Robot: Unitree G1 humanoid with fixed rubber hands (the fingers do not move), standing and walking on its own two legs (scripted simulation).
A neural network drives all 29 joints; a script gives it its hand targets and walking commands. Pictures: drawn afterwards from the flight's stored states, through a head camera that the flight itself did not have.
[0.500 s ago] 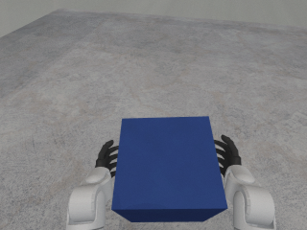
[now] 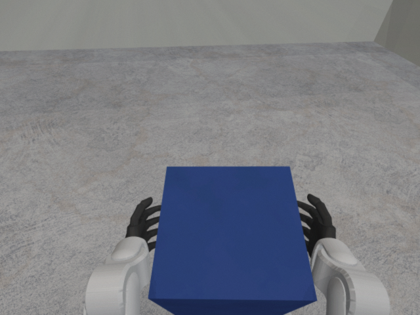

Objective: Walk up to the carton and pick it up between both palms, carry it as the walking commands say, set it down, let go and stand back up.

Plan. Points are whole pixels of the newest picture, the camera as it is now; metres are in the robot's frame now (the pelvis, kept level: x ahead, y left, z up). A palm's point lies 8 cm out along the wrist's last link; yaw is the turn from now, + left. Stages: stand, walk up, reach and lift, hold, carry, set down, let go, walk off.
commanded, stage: carry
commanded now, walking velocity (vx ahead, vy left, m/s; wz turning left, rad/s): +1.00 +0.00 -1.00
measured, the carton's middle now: (227, 247) +0.24 -0.02 +0.03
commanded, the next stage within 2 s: none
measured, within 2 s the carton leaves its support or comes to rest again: neither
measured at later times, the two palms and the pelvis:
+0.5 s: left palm (197, 88) +0.71 +0.02 +0.10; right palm (295, 119) +0.56 -0.24 +0.10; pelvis +0.44 +0.00 +0.01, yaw -25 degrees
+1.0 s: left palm (200, 54) +0.95 +0.00 +0.11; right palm (282, 67) +0.81 -0.26 +0.13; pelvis +0.68 -0.03 +0.03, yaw -26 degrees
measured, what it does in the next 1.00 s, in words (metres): walks ahead, turning right: right foot, then left foot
